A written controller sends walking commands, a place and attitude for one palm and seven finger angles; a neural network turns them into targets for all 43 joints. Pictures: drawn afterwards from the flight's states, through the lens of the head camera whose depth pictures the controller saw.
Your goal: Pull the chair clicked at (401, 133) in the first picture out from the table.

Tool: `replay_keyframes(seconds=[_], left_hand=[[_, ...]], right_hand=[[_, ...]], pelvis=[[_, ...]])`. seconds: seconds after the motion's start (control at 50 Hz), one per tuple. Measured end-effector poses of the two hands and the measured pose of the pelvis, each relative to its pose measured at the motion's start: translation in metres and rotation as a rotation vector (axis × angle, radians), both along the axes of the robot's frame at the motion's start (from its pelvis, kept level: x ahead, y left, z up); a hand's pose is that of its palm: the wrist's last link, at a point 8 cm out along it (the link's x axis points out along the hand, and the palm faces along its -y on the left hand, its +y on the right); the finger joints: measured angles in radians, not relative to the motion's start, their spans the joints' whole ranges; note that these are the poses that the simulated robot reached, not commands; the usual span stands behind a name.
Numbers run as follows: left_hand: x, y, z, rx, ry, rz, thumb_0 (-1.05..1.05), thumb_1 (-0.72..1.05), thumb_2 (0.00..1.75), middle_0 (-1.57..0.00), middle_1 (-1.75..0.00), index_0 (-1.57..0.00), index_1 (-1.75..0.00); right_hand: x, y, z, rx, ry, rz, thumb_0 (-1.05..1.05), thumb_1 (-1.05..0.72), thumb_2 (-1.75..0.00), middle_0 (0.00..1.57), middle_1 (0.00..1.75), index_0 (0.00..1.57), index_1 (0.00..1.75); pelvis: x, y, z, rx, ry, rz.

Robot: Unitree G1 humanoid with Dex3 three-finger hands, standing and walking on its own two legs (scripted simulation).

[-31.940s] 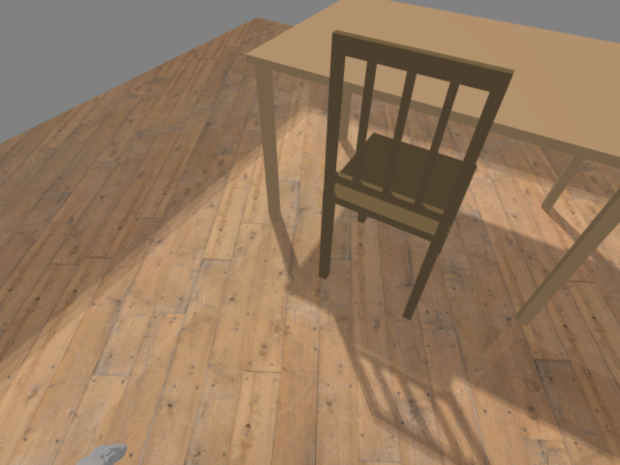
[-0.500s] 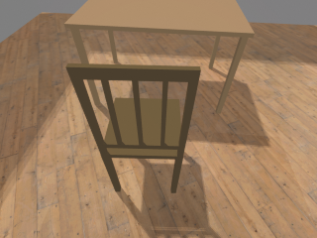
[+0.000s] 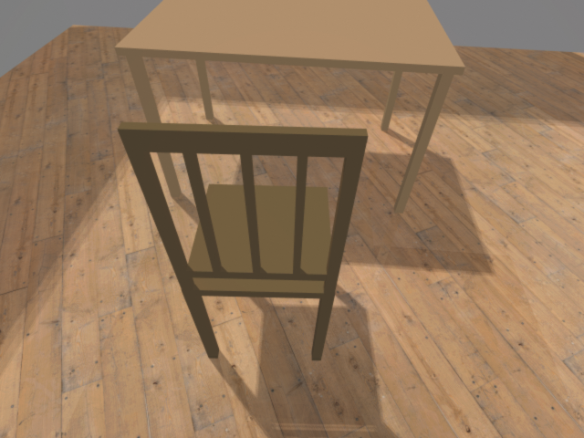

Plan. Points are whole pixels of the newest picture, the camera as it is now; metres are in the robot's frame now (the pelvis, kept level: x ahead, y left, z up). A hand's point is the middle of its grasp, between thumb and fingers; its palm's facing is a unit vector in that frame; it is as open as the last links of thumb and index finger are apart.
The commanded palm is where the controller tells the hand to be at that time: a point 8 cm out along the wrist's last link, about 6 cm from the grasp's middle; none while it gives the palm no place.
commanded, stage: let the arm hang, fingers relaxed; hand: left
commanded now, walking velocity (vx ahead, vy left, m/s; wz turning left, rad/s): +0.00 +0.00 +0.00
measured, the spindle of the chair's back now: (252, 221) +0.52 +0.11 -0.06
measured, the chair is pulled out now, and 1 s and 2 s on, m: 0.57 0.57 0.57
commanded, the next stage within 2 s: look to check the result in 0.06 s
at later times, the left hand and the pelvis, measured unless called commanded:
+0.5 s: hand out of the picture +0.00 +0.16 -0.17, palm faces +0.04 -0.98 -0.18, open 7.4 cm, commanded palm none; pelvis +0.01 +0.00 +0.00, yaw +0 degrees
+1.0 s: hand out of the picture +0.00 +0.16 -0.17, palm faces +0.04 -0.98 -0.19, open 7.4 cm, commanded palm none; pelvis +0.01 -0.01 +0.00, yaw +0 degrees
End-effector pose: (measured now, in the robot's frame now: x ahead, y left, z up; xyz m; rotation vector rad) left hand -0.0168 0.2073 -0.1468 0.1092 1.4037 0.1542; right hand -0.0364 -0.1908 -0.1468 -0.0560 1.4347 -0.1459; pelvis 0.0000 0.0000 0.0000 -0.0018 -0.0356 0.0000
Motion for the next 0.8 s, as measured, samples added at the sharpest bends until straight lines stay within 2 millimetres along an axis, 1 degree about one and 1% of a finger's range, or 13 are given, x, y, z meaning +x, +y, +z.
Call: replay_keyframes(seconds=[0.16,0.36,0.54,0.8], left_hand=[[0.000,0.001,0.002,0.003,0.015,0.006,0.01,0.91,0.90,-0.20,-0.30,-0.20,-0.30],[0.008,0.002,0.002,0.009,0.010,0.000,0.01,0.91,0.90,-0.20,-0.30,-0.20,-0.30],[0.014,0.004,0.004,0.020,0.003,-0.004,0.01,0.91,0.90,-0.20,-0.30,-0.20,-0.30],[0.014,0.001,0.005,0.023,0.006,-0.004,0.01,0.91,0.90,-0.20,-0.30,-0.20,-0.30]], right_hand=[[0.009,-0.001,0.000,-0.004,-0.004,0.005,0.00,-0.91,-0.90,0.20,0.30,0.20,0.29],[0.013,-0.005,0.000,-0.014,0.000,0.001,0.00,-0.91,-0.90,0.20,0.30,0.20,0.29],[0.013,-0.007,0.000,-0.011,0.008,0.003,0.00,-0.91,-0.90,0.20,0.30,0.20,0.29],[0.010,-0.011,0.000,-0.009,0.020,0.002,0.00,-0.91,-0.90,0.20,0.30,0.20,0.29]], pelvis=[[0.004,0.001,0.000,0.001,0.006,0.000],[0.009,0.000,0.001,0.002,0.002,-0.002],[0.010,-0.001,0.001,0.002,0.000,-0.002],[0.009,-0.005,0.001,0.004,-0.002,-0.002]])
